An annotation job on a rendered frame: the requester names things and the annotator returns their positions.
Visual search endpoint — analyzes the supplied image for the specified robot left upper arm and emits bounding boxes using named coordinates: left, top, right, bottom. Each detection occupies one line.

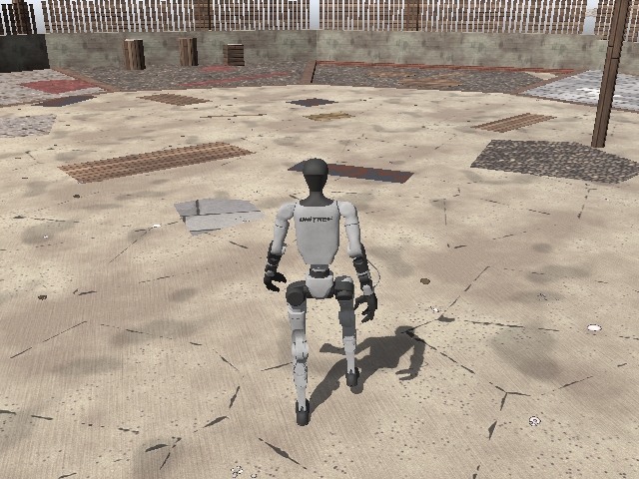
left=271, top=202, right=297, bottom=255

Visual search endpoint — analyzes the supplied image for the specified robot right forearm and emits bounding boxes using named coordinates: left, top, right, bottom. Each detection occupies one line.
left=353, top=243, right=374, bottom=295

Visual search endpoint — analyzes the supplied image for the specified robot left forearm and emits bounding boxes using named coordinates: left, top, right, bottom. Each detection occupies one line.
left=265, top=240, right=282, bottom=276

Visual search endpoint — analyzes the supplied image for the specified robot right thigh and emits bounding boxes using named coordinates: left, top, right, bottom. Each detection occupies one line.
left=333, top=275, right=354, bottom=327

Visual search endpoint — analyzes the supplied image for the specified humanoid robot head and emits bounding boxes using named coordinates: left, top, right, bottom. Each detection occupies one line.
left=300, top=158, right=333, bottom=207

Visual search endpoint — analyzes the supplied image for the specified robot right hand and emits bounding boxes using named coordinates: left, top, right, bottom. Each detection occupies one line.
left=353, top=293, right=377, bottom=323

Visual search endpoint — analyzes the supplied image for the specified robot right upper arm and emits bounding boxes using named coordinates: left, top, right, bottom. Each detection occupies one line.
left=337, top=201, right=362, bottom=258

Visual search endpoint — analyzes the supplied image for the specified robot left hand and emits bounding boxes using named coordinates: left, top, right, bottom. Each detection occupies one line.
left=264, top=272, right=287, bottom=292

